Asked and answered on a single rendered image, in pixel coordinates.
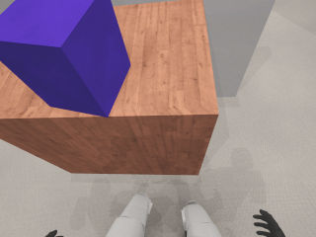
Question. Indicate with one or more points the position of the robot left thigh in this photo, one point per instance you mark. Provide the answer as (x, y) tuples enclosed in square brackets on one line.
[(132, 221)]

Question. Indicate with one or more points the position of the right robot hand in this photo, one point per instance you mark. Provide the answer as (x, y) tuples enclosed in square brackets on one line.
[(272, 225)]

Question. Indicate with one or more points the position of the pedestal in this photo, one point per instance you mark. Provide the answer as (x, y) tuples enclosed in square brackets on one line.
[(162, 119)]

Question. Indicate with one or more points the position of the robot thigh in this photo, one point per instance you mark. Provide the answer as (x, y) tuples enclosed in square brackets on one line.
[(132, 221), (197, 223)]

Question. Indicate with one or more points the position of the robot right thigh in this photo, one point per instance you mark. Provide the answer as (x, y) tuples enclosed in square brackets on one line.
[(197, 223)]

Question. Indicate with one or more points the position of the carton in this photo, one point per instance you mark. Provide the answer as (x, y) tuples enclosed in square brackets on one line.
[(69, 52)]

